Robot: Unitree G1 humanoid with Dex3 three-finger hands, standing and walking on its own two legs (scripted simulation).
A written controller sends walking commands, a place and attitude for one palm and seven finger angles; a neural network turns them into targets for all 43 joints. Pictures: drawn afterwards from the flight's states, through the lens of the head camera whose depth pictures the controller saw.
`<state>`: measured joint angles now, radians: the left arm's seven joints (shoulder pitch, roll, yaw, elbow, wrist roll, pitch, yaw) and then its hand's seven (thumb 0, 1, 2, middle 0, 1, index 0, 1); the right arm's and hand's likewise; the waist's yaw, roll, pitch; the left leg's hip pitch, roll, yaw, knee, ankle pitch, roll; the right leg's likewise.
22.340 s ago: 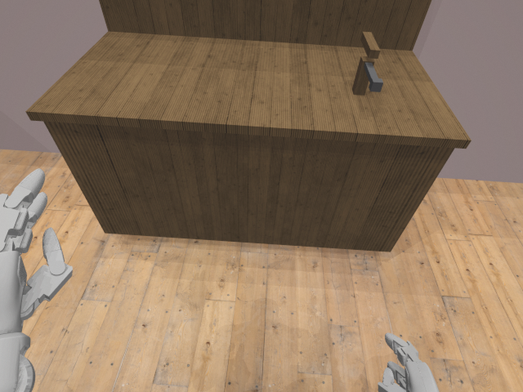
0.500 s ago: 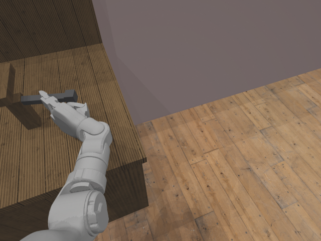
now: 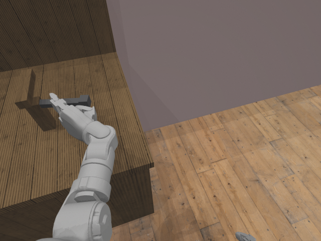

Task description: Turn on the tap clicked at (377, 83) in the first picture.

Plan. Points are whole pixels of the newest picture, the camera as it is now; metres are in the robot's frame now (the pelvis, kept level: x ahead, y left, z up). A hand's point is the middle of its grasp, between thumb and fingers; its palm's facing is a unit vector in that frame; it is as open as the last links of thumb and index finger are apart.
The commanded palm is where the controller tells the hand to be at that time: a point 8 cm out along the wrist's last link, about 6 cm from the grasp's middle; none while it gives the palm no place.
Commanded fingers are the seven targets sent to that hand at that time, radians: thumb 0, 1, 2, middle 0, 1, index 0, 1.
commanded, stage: lift the hand up off the lever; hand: left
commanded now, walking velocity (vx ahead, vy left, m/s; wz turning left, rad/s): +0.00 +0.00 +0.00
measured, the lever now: (85, 101) +0.47 +0.23 +0.08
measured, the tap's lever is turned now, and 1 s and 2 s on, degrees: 75 75 75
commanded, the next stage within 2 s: draw the hand back beside the body in 1.60 s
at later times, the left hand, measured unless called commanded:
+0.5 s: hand (91, 108) +0.41 +0.19 +0.12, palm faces +0.81 -0.58 -0.11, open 7.8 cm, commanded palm +0.36 +0.20 +0.12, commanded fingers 0.00 0.90 0.90 -0.15 -0.15 -0.15 -0.15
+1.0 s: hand (85, 104) +0.41 +0.20 +0.13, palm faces +0.81 -0.57 -0.10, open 7.8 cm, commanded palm +0.35 +0.21 +0.14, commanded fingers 0.00 0.90 0.90 -0.15 -0.15 -0.15 -0.15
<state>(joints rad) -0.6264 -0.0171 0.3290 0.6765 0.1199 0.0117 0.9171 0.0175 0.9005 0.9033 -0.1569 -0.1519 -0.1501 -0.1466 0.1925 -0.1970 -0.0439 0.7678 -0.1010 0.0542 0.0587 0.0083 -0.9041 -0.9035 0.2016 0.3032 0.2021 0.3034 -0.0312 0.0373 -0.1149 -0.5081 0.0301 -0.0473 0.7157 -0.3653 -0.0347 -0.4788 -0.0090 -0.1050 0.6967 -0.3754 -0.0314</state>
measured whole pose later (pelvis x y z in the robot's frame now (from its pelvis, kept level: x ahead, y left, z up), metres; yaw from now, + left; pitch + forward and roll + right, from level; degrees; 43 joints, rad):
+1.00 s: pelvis -0.01 +0.00 +0.01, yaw +0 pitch +5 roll +0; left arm -0.62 -0.01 0.29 0.57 0.08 0.14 0.90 0.02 0.90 0.90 -0.16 -0.15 -0.15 -0.15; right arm 0.17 -0.21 -0.04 0.80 -0.07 0.03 0.02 0.01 -0.90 -0.90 0.20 0.30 0.20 0.30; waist -0.01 0.04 -0.08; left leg -0.39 0.03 -0.04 0.61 -0.31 -0.03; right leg -0.37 -0.01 -0.10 0.60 -0.32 -0.03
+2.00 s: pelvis +0.00 +0.00 +0.03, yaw -4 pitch -3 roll +0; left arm -0.17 0.20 0.17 0.16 -0.08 0.13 0.26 0.02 0.90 0.90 -0.17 -0.17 -0.16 -0.17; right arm 0.15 -0.21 0.00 0.68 0.01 0.08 -0.06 0.01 -0.90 -0.90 0.20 0.30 0.20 0.30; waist 0.00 0.04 0.00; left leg -0.12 0.05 0.02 0.42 -0.26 -0.03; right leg -0.14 0.01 -0.04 0.45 -0.26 -0.03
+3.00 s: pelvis +0.00 +0.02 +0.03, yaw -2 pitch -5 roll +0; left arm 0.43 0.32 0.26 -0.40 -0.07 -0.09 0.13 0.02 0.89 0.90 -0.21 -0.30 -0.20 -0.30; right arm 0.17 -0.22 -0.01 0.65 -0.01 -0.08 -0.04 0.01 -0.90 -0.90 0.20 0.30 0.20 0.30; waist 0.07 0.06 0.05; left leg -0.06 0.02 0.01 0.39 -0.24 -0.01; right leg -0.05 -0.01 -0.06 0.36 -0.23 0.00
